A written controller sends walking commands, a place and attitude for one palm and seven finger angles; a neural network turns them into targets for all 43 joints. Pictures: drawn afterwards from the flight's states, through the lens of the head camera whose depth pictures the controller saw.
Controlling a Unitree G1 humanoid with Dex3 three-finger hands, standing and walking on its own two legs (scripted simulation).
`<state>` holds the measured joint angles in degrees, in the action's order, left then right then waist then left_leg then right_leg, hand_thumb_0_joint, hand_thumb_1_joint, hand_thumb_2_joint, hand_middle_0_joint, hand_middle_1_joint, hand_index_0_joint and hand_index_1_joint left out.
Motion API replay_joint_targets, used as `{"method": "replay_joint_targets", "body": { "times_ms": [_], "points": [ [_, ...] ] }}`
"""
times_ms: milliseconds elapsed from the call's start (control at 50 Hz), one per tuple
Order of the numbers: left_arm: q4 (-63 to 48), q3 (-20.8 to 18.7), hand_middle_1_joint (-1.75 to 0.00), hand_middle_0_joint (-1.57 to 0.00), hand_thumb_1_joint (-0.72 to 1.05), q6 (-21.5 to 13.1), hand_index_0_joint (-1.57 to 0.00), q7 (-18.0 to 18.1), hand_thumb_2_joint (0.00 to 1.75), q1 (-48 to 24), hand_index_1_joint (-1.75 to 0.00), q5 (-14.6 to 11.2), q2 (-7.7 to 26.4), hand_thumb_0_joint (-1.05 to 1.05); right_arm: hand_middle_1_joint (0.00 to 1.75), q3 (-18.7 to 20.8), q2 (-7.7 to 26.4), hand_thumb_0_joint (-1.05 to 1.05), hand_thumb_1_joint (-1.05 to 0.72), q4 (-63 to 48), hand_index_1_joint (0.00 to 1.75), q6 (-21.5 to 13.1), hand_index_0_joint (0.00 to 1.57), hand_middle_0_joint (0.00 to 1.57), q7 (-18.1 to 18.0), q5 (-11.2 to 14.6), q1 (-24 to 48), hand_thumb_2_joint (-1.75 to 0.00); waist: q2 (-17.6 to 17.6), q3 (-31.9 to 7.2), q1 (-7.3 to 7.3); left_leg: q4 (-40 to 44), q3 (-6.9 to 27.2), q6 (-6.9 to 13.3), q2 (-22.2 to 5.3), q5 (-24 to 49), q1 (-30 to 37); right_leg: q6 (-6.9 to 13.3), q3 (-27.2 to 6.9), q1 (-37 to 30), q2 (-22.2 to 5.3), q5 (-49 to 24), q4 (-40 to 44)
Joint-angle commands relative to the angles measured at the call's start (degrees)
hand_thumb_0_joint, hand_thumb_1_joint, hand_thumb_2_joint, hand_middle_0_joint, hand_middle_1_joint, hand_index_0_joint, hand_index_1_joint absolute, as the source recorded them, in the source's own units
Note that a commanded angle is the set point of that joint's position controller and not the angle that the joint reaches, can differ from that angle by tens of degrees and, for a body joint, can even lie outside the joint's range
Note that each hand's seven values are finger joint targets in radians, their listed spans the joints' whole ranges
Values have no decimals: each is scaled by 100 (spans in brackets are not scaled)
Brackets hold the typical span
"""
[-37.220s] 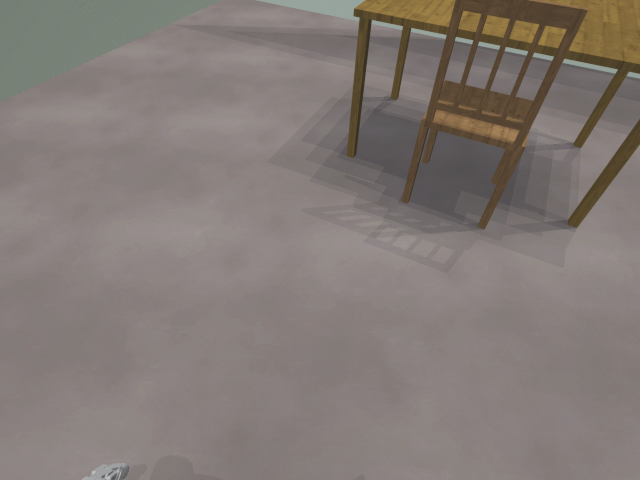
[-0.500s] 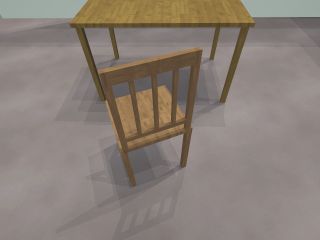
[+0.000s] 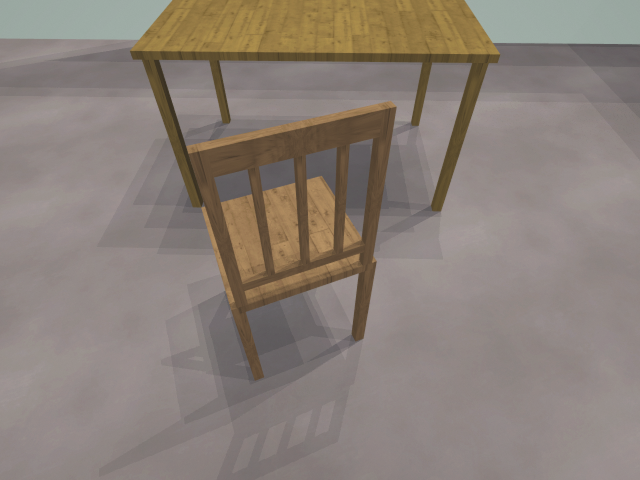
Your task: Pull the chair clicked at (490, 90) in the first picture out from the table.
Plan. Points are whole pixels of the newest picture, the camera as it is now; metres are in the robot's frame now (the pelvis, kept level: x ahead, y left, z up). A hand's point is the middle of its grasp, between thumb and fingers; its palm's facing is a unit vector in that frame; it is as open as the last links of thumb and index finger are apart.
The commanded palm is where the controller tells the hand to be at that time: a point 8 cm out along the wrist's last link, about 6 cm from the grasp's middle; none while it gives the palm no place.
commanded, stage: look to check the result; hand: left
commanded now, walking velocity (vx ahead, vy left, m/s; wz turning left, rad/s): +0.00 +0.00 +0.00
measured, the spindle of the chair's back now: (302, 214) +0.63 +0.07 -0.10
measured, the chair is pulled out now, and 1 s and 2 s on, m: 0.54 0.54 0.54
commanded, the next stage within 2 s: stand and wait in 0.70 s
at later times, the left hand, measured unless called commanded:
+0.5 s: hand out of the picture +0.01 +0.16 -0.17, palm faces +0.03 -0.98 -0.19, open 7.3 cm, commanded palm none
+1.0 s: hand out of the picture +0.01 +0.16 -0.18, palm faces +0.03 -0.98 -0.18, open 7.3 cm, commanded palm none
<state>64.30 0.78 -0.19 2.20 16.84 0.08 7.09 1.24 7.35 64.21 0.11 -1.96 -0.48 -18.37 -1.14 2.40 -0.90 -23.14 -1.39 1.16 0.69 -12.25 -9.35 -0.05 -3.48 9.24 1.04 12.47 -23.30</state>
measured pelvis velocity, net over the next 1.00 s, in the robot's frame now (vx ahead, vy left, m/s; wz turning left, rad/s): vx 0.02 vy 0.00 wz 0.00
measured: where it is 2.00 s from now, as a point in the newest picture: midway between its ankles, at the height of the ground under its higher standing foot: outside the picture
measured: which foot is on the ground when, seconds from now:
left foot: down 0.00-1.00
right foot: down 0.00-1.00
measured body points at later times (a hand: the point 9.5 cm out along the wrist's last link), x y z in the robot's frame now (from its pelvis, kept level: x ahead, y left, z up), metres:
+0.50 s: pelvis +0.01 -0.01 +0.00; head +0.03 -0.01 +0.45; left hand +0.01 +0.21 -0.16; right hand -0.01 -0.22 -0.16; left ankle +0.00 +0.11 -0.74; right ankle +0.00 -0.12 -0.74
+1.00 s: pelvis +0.02 +0.00 +0.00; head +0.04 -0.01 +0.45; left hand +0.01 +0.21 -0.16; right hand +0.00 -0.22 -0.16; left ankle +0.00 +0.11 -0.74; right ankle +0.00 -0.12 -0.74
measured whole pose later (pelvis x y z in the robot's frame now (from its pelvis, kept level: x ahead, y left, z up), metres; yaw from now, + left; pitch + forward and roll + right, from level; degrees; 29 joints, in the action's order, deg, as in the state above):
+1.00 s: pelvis +0.02 +0.00 +0.00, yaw +0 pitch -1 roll +0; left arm 64.5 0.5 -0.4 2.4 16.9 -0.1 7.1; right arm 1.2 7.2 65.2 -0.3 -2.4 -0.4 -17.4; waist -0.8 2.6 -0.8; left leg -22.9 -1.3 0.7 0.1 -14.1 -7.6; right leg 0.5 -3.4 7.3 1.6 14.0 -22.6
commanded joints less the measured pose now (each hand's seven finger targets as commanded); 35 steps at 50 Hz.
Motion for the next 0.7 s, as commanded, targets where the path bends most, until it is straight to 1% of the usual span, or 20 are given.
{"method": "replay_joint_targets", "body": {
  "times_ms": [0,40,80,120,160,200,220,240,260,280,300,320,340,420,460,500,540,560,640,680],
  "points": [
    [-148,-127,-30,-20,90,-79,-20,50,90,355,-30,4,530,0,30,101,484,0,-90,-85,30,-85,20,20,-48,-18,-462,-90,-28,325,-10,499,590,151,-594,208,100,273,-381,610,-417,-176,510],
    [-136,-134,-30,-20,90,-95,-20,56,90,377,-30,0,518,0,30,99,479,0,-90,-75,30,-107,20,20,-57,-15,-482,-90,69,167,-5,424,566,157,-595,498,209,270,-391,500,-440,-405,482],
    [-131,-139,-30,-20,90,-88,-20,56,90,357,-30,1,533,0,30,94,472,0,-90,-71,30,-101,20,20,-54,-12,-466,-90,73,206,-5,427,563,156,-595,478,188,268,-378,512,-443,-357,503],
    [-128,-130,-30,-20,90,-98,-20,60,90,355,-30,-3,522,0,30,91,468,0,-90,-56,30,-100,20,20,-59,-10,-466,-90,166,243,-13,391,546,146,-593,557,200,270,-399,521,-442,-423,507],
    [-121,-128,-30,-20,90,-92,-20,62,90,349,-30,2,546,0,30,97,481,0,-90,-48,30,-84,20,20,-54,-7,-457,-90,133,274,-17,382,543,134,-586,430,192,271,-406,553,-426,-287,546],
    [-119,-139,-30,-20,90,-98,-20,63,90,372,-30,2,527,0,30,95,449,0,-90,-35,30,-92,20,20,-53,-11,-436,-90,118,267,-11,376,533,139,-576,529,209,271,-420,532,-449,-385,543],
    [-128,-136,-30,-20,90,-105,-20,63,90,370,-30,-1,520,0,30,92,456,0,-90,-29,30,-96,20,20,-58,-15,-464,-90,143,193,-16,361,528,135,-582,584,234,269,-421,476,-449,-441,537],
    [-116,-136,-30,-20,90,-105,-20,64,90,374,-30,-4,527,0,30,97,455,0,-90,-21,30,-99,20,20,-58,-10,-430,-90,68,188,-7,347,521,133,-572,614,259,269,-427,471,-461,-472,539],
    [-114,-133,-30,-20,90,-102,-20,67,90,375,-30,-2,559,0,30,96,462,0,-90,-35,30,-81,20,20,-57,-4,-421,-90,173,251,-3,329,529,126,-571,533,213,270,-428,493,-442,-391,577],
    [-119,-132,-30,-20,90,-105,-20,67,90,369,-30,-1,517,0,30,96,449,0,-90,-25,30,-84,20,20,-58,-13,-437,-90,139,280,-20,353,517,125,-573,573,209,271,-439,500,-452,-432,575],
    [-111,-128,-30,-20,90,-108,-20,64,90,384,-30,-7,526,0,30,89,459,0,-90,-16,30,-91,20,20,-63,-11,-424,-90,76,219,-12,329,515,123,-572,649,253,273,-452,468,-458,-508,565],
    [-118,-131,-30,-20,90,-108,-20,67,90,373,-30,-7,527,0,30,91,454,0,-90,-16,30,-94,20,20,-64,-12,-428,-90,96,210,-17,337,516,122,-583,652,267,274,-437,464,-453,-517,546],
    [-118,-136,-30,-20,90,-107,-20,66,90,376,-30,-7,533,0,30,94,448,0,-90,-9,30,-100,20,20,-63,-9,-429,-90,38,233,-10,346,504,123,-583,666,256,270,-419,460,-467,-525,548],
    [-99,-138,-30,-20,90,-116,-20,68,90,389,-30,-11,538,0,30,85,455,0,-90,2,30,-108,20,20,-74,-10,-413,-90,96,148,-8,295,511,121,-586,852,331,270,-434,376,-465,-750,524],
    [-109,-137,-30,-20,90,-108,-20,73,90,381,-30,-6,536,0,30,88,467,0,-90,4,30,-99,20,20,-74,-4,-424,-90,106,244,-7,313,504,118,-601,777,281,268,-402,417,-457,-650,548],
    [-114,-138,-30,-20,90,-102,-20,70,90,380,-30,-7,526,0,30,82,458,0,-90,12,30,-104,20,20,-74,-14,-410,-90,44,305,-8,337,507,118,-602,805,280,266,-400,444,-455,-656,523],
    [-98,-140,-30,-20,90,-109,-20,68,90,412,-30,-9,529,0,30,84,463,0,-90,19,30,-112,20,20,-78,-12,-403,-90,43,197,0,319,497,121,-603,846,346,266,-416,385,-464,-707,526],
    [-103,-133,-30,-20,90,-104,-20,73,90,396,-30,-10,543,0,30,93,472,0,-90,-3,30,-100,20,20,-78,-3,-396,-90,69,256,-3,315,504,117,-608,773,318,266,-402,426,-449,-619,547],
    [-105,-140,-30,-20,90,-108,-20,72,90,414,-30,-13,522,0,30,89,461,0,-90,18,30,-119,20,20,-83,-11,-400,-90,18,164,2,322,490,125,-609,887,373,267,-398,353,-472,-747,510],
    [-112,-137,-30,-20,90,-103,-20,71,90,396,-30,-9,530,0,30,89,474,0,-90,8,30,-108,20,20,-78,-6,-410,-90,110,247,-6,339,507,122,-604,780,315,264,-408,385,-455,-640,544]
  ]
}}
